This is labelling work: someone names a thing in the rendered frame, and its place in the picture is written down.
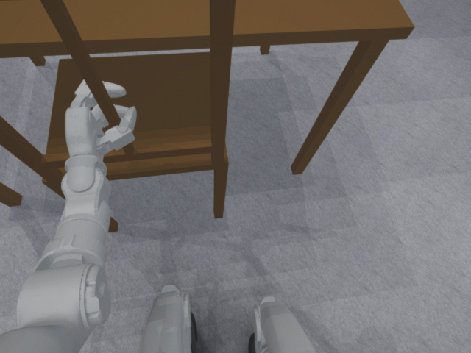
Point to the robot left hand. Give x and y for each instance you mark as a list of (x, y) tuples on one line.
[(83, 126)]

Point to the robot left upper arm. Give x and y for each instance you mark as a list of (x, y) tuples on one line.
[(58, 309)]

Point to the chair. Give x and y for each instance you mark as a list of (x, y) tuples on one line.
[(181, 102)]

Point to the robot left shin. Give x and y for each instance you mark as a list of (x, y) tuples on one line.
[(186, 335)]

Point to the left robot forearm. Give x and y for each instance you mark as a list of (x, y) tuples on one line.
[(81, 234)]

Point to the table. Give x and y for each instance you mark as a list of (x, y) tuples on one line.
[(112, 26)]

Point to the right robot thigh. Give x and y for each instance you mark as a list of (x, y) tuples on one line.
[(275, 325)]

